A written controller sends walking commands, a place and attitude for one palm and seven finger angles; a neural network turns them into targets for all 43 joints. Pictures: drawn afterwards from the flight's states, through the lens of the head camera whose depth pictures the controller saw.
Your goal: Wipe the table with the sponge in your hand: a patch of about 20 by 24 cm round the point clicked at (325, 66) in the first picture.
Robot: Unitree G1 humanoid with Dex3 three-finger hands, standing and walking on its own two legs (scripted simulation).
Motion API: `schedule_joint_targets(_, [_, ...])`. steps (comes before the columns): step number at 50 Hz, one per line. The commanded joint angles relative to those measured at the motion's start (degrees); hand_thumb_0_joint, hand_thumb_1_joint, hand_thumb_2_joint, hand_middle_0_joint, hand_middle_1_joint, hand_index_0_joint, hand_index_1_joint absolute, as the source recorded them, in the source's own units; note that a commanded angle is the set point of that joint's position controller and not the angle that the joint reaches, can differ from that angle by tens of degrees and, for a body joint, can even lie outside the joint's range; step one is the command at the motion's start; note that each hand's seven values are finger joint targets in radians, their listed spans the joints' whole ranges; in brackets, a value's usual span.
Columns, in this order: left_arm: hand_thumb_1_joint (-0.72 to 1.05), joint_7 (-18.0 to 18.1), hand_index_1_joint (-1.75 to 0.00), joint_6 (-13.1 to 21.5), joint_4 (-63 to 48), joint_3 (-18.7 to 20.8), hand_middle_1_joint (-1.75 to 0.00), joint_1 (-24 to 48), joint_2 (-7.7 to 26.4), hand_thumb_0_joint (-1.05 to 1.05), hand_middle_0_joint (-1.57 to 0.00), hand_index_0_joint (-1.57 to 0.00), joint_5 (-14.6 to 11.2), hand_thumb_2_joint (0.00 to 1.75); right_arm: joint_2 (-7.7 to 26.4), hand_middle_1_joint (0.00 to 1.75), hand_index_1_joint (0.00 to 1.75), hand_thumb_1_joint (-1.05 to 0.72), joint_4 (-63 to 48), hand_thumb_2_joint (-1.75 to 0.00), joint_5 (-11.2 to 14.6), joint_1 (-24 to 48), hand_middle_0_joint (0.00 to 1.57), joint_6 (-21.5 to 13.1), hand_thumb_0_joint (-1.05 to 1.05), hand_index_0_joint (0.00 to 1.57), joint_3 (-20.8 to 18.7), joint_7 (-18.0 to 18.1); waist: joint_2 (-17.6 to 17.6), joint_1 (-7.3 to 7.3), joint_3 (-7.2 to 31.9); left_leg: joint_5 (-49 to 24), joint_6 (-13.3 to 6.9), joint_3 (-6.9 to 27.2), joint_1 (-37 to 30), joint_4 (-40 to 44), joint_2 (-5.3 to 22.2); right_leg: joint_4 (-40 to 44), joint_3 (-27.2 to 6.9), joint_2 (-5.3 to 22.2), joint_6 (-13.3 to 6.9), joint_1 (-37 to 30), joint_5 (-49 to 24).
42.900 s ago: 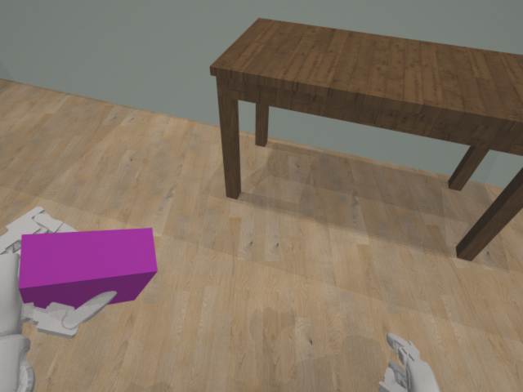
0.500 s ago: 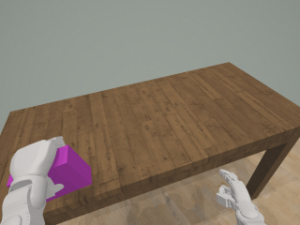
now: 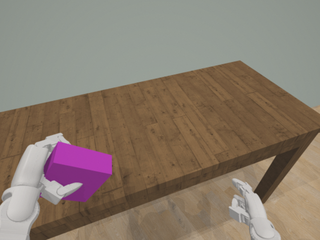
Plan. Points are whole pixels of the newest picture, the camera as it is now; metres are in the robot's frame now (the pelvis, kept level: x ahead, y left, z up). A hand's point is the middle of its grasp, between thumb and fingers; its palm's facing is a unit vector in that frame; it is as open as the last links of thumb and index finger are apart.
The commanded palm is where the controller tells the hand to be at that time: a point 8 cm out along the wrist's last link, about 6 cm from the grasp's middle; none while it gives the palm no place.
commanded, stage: step back with the hand held close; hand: left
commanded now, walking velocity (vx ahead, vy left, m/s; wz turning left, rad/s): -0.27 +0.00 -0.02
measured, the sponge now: (81, 176) +0.22 +0.22 +0.09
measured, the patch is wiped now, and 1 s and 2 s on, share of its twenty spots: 0.90 0.90 0.90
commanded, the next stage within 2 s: stop stepping back and stand still in 1.32 s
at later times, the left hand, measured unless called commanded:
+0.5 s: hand (38, 173) +0.18 +0.27 +0.15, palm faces +0.36 -0.84 -0.41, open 9.2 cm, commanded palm +0.13 +0.31 +0.18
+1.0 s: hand (15, 204) +0.12 +0.27 +0.16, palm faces +0.36 -0.87 -0.34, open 9.2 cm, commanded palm +0.06 +0.32 +0.18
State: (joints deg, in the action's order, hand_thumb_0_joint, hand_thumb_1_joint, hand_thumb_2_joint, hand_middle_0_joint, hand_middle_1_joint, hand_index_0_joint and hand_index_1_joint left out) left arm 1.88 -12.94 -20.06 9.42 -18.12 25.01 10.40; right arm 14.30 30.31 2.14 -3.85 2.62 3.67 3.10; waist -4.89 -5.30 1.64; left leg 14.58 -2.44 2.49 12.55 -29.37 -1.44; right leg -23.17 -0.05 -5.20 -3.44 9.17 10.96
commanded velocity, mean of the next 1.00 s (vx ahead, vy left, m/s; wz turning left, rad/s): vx -0.31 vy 0.00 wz -0.02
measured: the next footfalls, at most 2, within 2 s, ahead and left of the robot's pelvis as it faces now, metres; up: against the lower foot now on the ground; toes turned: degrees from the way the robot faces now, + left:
right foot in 0.90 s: -0.07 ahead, -0.10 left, +0.00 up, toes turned +3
right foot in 1.52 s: -0.27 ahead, -0.07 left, +0.00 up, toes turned -2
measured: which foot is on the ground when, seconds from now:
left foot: down 0.00-1.00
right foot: down 0.00-0.70, up 0.72-0.88, down 0.90-1.00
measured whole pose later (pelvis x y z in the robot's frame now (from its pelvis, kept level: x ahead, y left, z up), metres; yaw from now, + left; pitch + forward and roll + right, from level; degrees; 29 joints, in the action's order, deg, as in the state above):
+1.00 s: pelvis -0.11 +0.04 -0.01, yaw -1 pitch +2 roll -5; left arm 6.6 8.1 -30.3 18.2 -23.5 20.2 -1.4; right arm 10.9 34.1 0.3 -9.0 -3.9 2.5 2.9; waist -2.4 -0.8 1.0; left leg 5.4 -3.5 0.7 29.3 -33.1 1.3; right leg -28.2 -2.1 -5.6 0.8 14.6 15.3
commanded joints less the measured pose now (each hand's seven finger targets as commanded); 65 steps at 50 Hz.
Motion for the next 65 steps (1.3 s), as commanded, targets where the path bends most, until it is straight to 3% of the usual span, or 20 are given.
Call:
schedule_joint_targets(1, [0.1, 4.59, -1.6, 16.2, -22.07, 14.32, -1.6, 2.94, 9.8, 0.0, -1.2, -1.2, -15.34, 1.3, 5.17, 0.3, 0.3, -0.9, -8.76, -0.9, -0.91, -0.67, 0.2, -3.48, 0.0, 0.2, -3.04, 1.43, 4.58, 4.74, 10.54, -5.04, -0.76, 3.55, -5.72, -3.78, 3.56, 2.67, -12.14, 15.29, -1.71, 7.29, -12.18])
schedule_joint_targets(4, [0.1, 5.46, -1.6, 18.44, -23.61, 15.68, -1.6, -4.29, 8.7, 0.0, -1.2, -1.2, -15.75, 1.3, 6.32, 0.3, 0.3, -0.9, -8.98, -0.9, -1.22, -1.29, 0.2, -3.81, 0.0, 0.2, -4.05, 1.59, -4.25, 4.72, 9.71, -12.94, -0.96, 6.34, -0.17, -2.16, 6.23, -2.84, -9.12, 12.79, -0.12, 6.5, -16.16])
schedule_joint_targets(10, [0.1, 5.99, -1.6, 20.03, -23.97, 18.29, -1.6, -8.75, 9.42, 0.0, -1.2, -1.2, -15.21, 1.3, 7.3, 0.3, 0.3, -0.9, -8.82, -0.9, -1.1, -1.46, 0.2, -4.25, 0.0, 0.2, -5.57, 1.72, -0.24, 4.65, 10.85, -17.27, -0.98, 10.0, 4.49, 1.03, 8.8, -7.57, -5.26, 9.23, 1.13, 5.12, -9.74])
schedule_joint_targets(17, [0.1, 6.28, -1.6, 21.63, -23.27, 17.3, -1.6, -8.26, 7.23, 0.0, -1.2, -1.2, -13.31, 1.3, 8.16, 0.3, 0.3, -0.9, -7.49, -0.9, -2.14, -2.04, 0.2, -6.82, 0.0, 0.2, -6.06, 1.83, -2.18, 4.25, 6.95, -0.83, -3.43, 14.93, 14.94, 8.32, 11.32, -11.0, -3.95, 4.61, 2.65, 2.18, 1.72])
schedule_joint_targets(23, [0.1, 6.42, -1.6, 22.76, -21.59, 16.89, -1.6, -6.21, 6.75, 0.0, -1.2, -1.2, -12.76, 1.3, 7.7, 0.3, 0.3, -0.9, -7.05, -0.9, -1.73, -3.56, 0.2, -7.05, 0.0, 0.2, -6.21, 1.75, 4.81, 5.51, 5.69, 14.65, -2.31, 10.53, 20.47, 1.44, 7.15, -7.1, -9.46, 10.1, 0.16, 3.91, -4.22])
schedule_joint_targets(29, [0.1, 7.28, -1.6, 23.53, -23.1, 16.87, -1.6, -5.71, 7.35, 0.0, -1.2, -1.2, -13.35, 1.3, 6.43, 0.3, 0.3, -0.9, -6.68, -0.9, -1.91, -3.46, 0.2, -6.62, 0.0, 0.2, -5.86, 1.63, 5.99, 6.44, 6.06, 12.67, -0.38, 7.61, 13.34, -5.82, 5.17, -2.76, -12.66, 14.24, -2.42, 15.64, 1.09])
schedule_joint_targets(32, [0.1, 7.45, -1.6, 23.92, -25.13, 17.56, -1.6, -5.78, 7.34, 0.0, -1.2, -1.2, -13.0, 1.3, 6.86, 0.3, 0.3, -0.9, -7.34, -0.9, -1.82, -2.81, 0.2, -6.84, 0.0, 0.2, -5.85, 1.82, 0.18, 6.12, 6.95, 16.2, -1.65, 10.49, 15.02, 1.85, 8.1, -8.53, -7.62, 9.5, 0.17, 13.4, 2.55])
schedule_joint_targets(35, [0.1, 7.08, -1.6, 23.97, -26.21, 18.59, -1.6, -2.42, 7.4, 0.0, -1.2, -1.2, -11.05, 1.3, 8.39, 0.3, 0.3, -0.9, -7.92, -0.9, -2.53, -2.22, 0.2, -8.16, 0.0, 0.2, -6.43, 1.99, -8.92, 5.68, 5.95, 27.15, -5.26, 20.35, 24.34, 15.51, 15.14, -23.23, -2.91, 1.92, 3.95, 4.56, 5.98])
schedule_joint_targets(37, [0.1, 6.8, -1.6, 23.73, -25.55, 17.31, -1.6, 0.15, 6.11, 0.0, -1.2, -1.2, -10.17, 1.3, 6.93, 0.3, 0.3, -0.9, -6.8, -0.9, -3.23, -3.31, 0.2, -9.08, 0.0, 0.2, -6.5, 1.43, -7.36, 5.32, 5.11, 19.09, -6.55, 20.42, 22.23, 15.75, 17.29, -30.52, -3.76, 1.46, 4.47, 6.73, 9.76])
schedule_joint_targets(39, [0.1, 6.48, -1.6, 23.4, -22.44, 15.8, -1.6, -0.29, 4.24, 0.0, -1.2, -1.2, -10.63, 1.3, 6.39, 0.3, 0.3, -0.9, -5.69, -0.9, -3.04, -3.87, 0.2, -9.55, 0.0, 0.2, -6.21, 0.99, -2.41, 4.97, 4.09, 12.99, -6.24, 17.82, 17.91, 13.35, 16.57, -24.77, -3.56, 1.52, 4.33, 8.37, 11.9])
schedule_joint_targets(43, [0.1, 5.87, -1.6, 24.11, -21.95, 13.5, -1.6, -1.28, 3.01, 0.0, -1.2, -1.2, -11.68, 1.3, 6.04, 0.3, 0.3, -0.9, -4.31, -0.9, -2.95, -2.98, 0.2, -10.11, 0.0, 0.2, -5.2, 0.76, -4.97, 4.99, 7.0, -4.92, -3.73, 15.36, 5.96, 8.27, 14.81, -7.28, -4.07, 2.65, 3.24, 8.83, 8.03])
schedule_joint_targets(47, [0.1, 5.29, -1.6, 25.81, -24.39, 13.59, -1.6, -0.77, 4.38, 0.0, -1.2, -1.2, -12.36, 1.3, 5.59, 0.3, 0.3, -0.9, -3.72, -0.9, -1.84, -1.9, 0.2, -9.34, 0.0, 0.2, -5.46, 0.48, -0.59, 4.77, 13.77, -22.07, -0.16, 9.34, -2.88, -1.08, 11.23, 0.2, -5.56, 6.46, 1.22, 7.88, -5.95])
schedule_joint_targets(51, [0.1, 5.77, -1.6, 25.57, -25.06, 16.49, -1.6, -7.15, 6.46, 0.0, -1.2, -1.2, -13.75, 1.3, 5.13, 0.3, 0.3, -0.9, -5.48, -0.9, -1.37, -1.38, 0.2, -7.82, 0.0, 0.2, -6.37, 1.22, 5.28, 5.85, 10.23, 3.53, 2.19, 3.54, 1.57, -10.41, 5.29, -0.6, -9.6, 13.51, -3.08, 15.96, -8.82])
schedule_joint_targets(55, [0.1, 6.94, -1.6, 25.68, -26.9, 19.7, -1.6, -5.01, 10.36, 0.0, -1.2, -1.2, -13.8, 1.3, 4.29, 0.3, 0.3, -0.9, -6.21, -0.9, -1.8, -1.59, 0.2, -7.07, 0.0, 0.2, -6.02, 1.5, 10.54, 6.95, 7.23, 4.4, 4.2, 1.95, 3.63, -23.3, 1.89, 0.2, -12.41, 20.25, -6.37, 23.59, -15.56])
schedule_joint_targets(57, [0.1, 6.57, -1.6, 25.11, -24.3, 18.33, -1.6, -3.88, 8.77, 0.0, -1.2, -1.2, -13.88, 1.3, 4.55, 0.3, 0.3, -0.9, -7.05, -0.9, -1.57, -1.48, 0.2, -6.56, 0.0, 0.2, -5.78, 1.65, 7.86, 7.24, 3.61, 3.49, 2.6, 4.76, 7.99, -10.9, 4.56, -5.38, -9.08, 16.43, -2.94, 21.74, -14.52])
schedule_joint_targets(59, [0.1, 6.61, -1.6, 25.34, -23.48, 18.59, -1.6, -4.44, 8.19, 0.0, -1.2, -1.2, -13.54, 1.3, 6.39, 0.3, 0.3, -0.9, -7.72, -0.9, -1.52, -1.16, 0.2, -7.48, 0.0, 0.2, -6.26, 1.83, -3.85, 5.76, 5.37, 4.4, -0.97, 13.25, 10.85, 3.72, 10.91, -14.32, -2.77, 6.02, 1.49, 18.35, 0.96])
schedule_joint_targets(60, [0.1, 6.37, -1.6, 25.72, -23.97, 19.58, -1.6, -5.26, 9.02, 0.0, -1.2, -1.2, -13.02, 1.3, 7.37, 0.3, 0.3, -0.9, -7.79, -0.9, -1.65, -1.13, 0.2, -8.62, 0.0, 0.2, -6.77, 1.5, -14.07, 5.7, 6.86, 14.62, -2.72, 22.21, 13.46, 16.0, 16.83, -26.84, -1.37, 0.18, 3.22, 14.79, 16.16])
schedule_joint_targets(61, [0.1, 6.15, -1.6, 25.67, -24.71, 19.25, -1.6, -4.47, 8.3, 0.0, -1.2, -1.2, -11.9, 1.3, 7.2, 0.3, 0.3, -0.9, -6.17, -0.9, -3.06, -3.11, 0.2, -9.47, 0.0, 0.2, -6.89, 0.88, -12.7, 5.88, 8.49, 22.03, -2.97, 26.54, 17.12, 20.23, 19.23, -38.43, -4.72, -1.51, 3.86, 12.27, 17.23])
schedule_joint_targets(63, [0.1, 6.57, -1.6, 25.27, -26.83, 16.25, -1.6, -0.16, 5.99, 0.0, -1.2, -1.2, -11.99, 1.3, 6.35, 0.3, 0.3, -0.9, -4.62, -0.9, -3.01, -3.5, 0.2, -10.63, 0.0, 0.2, -7.11, 0.19, -4.49, 5.44, 8.18, 17.91, -3.3, 20.73, 11.72, 16.27, 17.86, -41.42, -6.19, 0.48, 3.69, 18.15, 15.7])
schedule_joint_targets(65, [0.1, 7.18, -1.6, 24.36, -28.76, 15.09, -1.6, 0.19, 5.4, 0.0, -1.2, -1.2, -11.88, 1.3, 6.03, 0.3, 0.3, -0.9, -4.12, -0.9, -2.5, -3.19, 0.2, -11.82, 0.0, 0.2, -6.75, 0.07, -5.6, 5.06, 8.71, 19.93, -2.82, 18.17, 8.39, 17.26, 16.33, -38.46, -4.09, 1.21, 3.94, 18.18, 14.84])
